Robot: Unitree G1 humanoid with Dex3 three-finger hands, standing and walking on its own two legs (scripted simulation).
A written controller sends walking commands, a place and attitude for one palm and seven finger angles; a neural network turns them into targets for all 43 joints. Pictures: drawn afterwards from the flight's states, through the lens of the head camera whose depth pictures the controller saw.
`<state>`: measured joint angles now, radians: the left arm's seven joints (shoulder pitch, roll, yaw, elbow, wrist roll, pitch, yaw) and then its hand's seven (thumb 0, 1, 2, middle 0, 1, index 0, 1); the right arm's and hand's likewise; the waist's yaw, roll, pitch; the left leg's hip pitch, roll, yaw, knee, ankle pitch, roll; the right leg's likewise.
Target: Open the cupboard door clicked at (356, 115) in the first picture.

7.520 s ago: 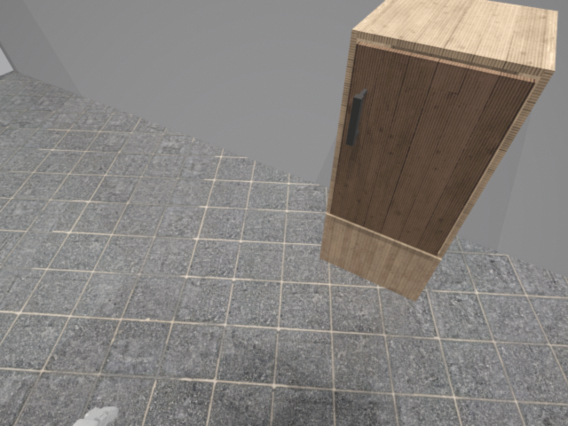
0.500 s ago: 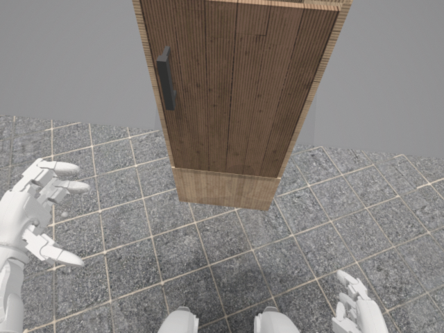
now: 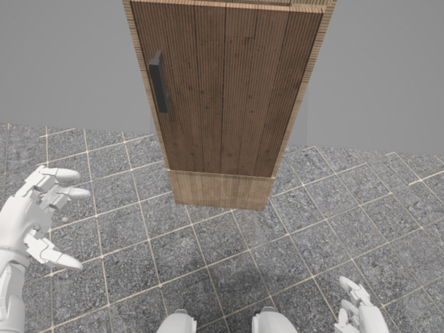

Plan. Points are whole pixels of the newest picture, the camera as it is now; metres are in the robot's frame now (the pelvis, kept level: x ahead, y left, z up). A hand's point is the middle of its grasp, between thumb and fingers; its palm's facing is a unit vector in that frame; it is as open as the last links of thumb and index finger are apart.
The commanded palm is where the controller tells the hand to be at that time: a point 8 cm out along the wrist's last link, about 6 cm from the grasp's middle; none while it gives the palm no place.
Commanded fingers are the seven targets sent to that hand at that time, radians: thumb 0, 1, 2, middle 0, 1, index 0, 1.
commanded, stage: raise the hand with hooked fingers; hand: left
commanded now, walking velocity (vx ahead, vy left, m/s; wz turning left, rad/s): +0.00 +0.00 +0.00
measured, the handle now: (161, 82) +0.64 +0.17 +0.05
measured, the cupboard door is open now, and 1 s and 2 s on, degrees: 0 0 0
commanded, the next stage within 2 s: move the hooked fingers beside the handle in 0.02 s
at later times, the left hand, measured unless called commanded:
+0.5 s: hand (88, 181) +0.35 +0.25 +0.06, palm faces -0.08 -1.00 -0.03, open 14.0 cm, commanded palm +0.34 +0.31 +0.06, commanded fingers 0.00 -0.50 0.30 -0.30 -1.20 -0.30 -1.20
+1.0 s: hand (108, 146) +0.44 +0.24 +0.06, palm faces -0.04 -1.00 -0.03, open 14.0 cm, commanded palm +0.42 +0.30 +0.05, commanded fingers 0.00 -0.50 0.30 -0.30 -1.20 -0.30 -1.20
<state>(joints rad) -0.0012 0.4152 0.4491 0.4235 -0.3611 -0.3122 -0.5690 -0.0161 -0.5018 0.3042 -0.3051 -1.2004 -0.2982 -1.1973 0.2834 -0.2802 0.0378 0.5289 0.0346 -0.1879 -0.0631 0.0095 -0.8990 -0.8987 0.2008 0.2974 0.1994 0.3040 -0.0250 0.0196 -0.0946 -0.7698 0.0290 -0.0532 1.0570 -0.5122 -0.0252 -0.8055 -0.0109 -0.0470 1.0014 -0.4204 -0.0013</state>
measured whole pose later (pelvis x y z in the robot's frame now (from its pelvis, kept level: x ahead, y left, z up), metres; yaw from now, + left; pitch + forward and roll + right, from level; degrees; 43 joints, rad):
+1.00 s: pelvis +0.00 +0.00 -0.01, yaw -1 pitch +19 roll -2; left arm -0.61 0.52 0.47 0.94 -0.19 -0.34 -0.47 -0.02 -0.50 0.30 -0.31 -1.20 -0.30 -1.20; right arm 0.32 -0.28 0.03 0.59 0.02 -0.06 -0.04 0.01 -0.90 -0.90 0.20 0.30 0.20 0.30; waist -0.10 0.01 -0.10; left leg -0.92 0.04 -0.04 1.11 -0.52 -0.02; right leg -0.96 0.00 -0.03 1.05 -0.42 0.00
